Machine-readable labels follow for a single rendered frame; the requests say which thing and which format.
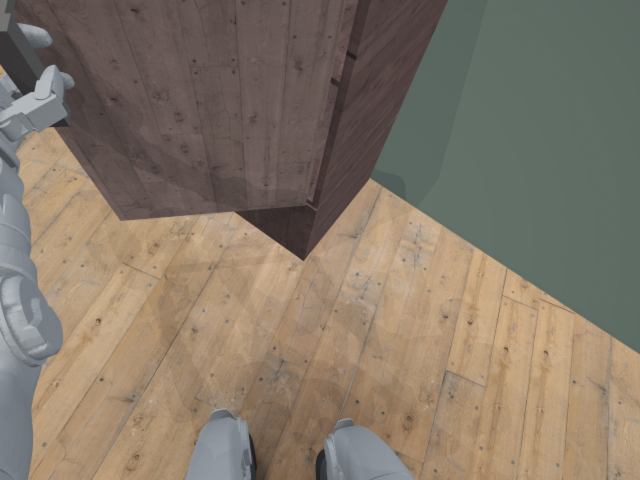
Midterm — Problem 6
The cupboard door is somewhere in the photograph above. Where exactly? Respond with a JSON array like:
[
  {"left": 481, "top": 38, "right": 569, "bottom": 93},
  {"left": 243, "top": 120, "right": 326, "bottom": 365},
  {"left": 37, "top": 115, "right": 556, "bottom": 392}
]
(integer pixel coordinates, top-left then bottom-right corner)
[{"left": 12, "top": 0, "right": 347, "bottom": 221}]

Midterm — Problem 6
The handle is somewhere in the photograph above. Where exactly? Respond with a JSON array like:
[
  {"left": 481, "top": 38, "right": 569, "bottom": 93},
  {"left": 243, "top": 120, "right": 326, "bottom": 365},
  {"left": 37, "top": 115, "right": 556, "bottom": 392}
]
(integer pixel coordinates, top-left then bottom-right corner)
[{"left": 0, "top": 0, "right": 71, "bottom": 127}]

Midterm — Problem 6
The robot left upper arm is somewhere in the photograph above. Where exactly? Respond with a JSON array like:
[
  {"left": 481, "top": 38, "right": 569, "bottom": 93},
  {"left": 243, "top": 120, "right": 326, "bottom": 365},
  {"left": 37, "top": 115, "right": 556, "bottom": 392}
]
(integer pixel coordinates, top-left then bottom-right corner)
[{"left": 0, "top": 275, "right": 63, "bottom": 480}]

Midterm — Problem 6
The robot left hand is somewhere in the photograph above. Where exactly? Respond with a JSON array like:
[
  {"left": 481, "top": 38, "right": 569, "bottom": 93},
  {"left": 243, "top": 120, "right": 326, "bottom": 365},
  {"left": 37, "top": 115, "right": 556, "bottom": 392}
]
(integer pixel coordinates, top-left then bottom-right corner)
[{"left": 0, "top": 23, "right": 75, "bottom": 153}]

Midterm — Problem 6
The robot right thigh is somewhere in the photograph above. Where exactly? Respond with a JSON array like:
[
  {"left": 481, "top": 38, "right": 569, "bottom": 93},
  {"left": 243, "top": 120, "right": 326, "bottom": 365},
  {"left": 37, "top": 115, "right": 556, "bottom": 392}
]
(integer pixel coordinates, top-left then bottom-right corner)
[{"left": 324, "top": 426, "right": 415, "bottom": 480}]

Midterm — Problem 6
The robot right shin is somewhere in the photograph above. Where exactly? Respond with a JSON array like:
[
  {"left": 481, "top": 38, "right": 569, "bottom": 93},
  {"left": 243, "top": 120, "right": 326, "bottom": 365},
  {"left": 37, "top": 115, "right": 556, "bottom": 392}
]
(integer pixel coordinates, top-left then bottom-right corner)
[{"left": 327, "top": 418, "right": 355, "bottom": 480}]

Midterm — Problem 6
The left robot forearm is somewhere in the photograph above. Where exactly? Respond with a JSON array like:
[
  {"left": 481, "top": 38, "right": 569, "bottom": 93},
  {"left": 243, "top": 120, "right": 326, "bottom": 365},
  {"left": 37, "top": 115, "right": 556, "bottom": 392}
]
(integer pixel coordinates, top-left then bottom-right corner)
[{"left": 0, "top": 138, "right": 38, "bottom": 287}]

